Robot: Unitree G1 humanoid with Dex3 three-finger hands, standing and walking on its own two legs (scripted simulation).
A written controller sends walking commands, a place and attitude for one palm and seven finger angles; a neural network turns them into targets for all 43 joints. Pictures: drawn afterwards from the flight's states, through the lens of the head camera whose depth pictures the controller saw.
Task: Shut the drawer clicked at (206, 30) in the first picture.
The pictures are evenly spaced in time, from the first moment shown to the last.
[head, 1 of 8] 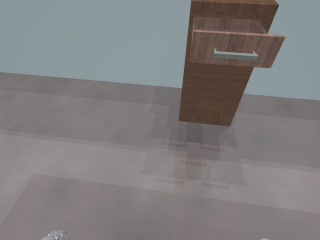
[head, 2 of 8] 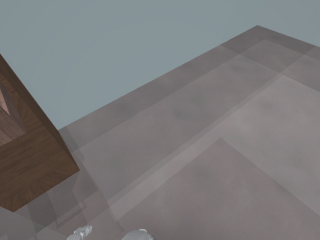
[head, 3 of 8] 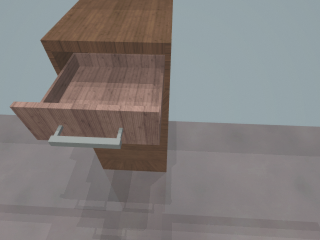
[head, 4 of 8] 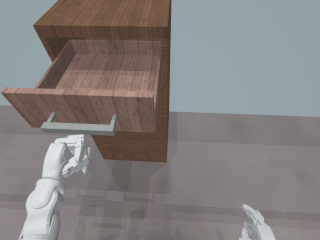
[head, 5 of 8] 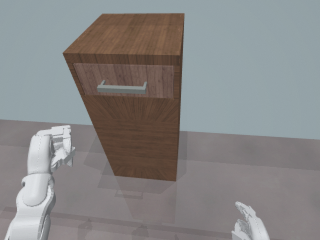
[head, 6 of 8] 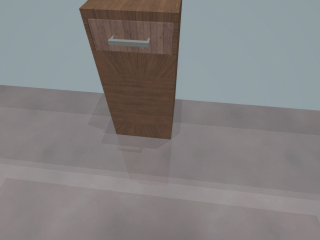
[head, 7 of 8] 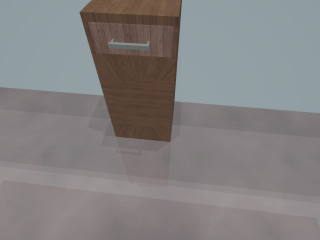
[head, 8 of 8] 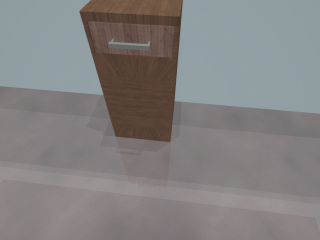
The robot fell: no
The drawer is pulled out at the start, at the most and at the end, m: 0.27 0.27 0.00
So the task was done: yes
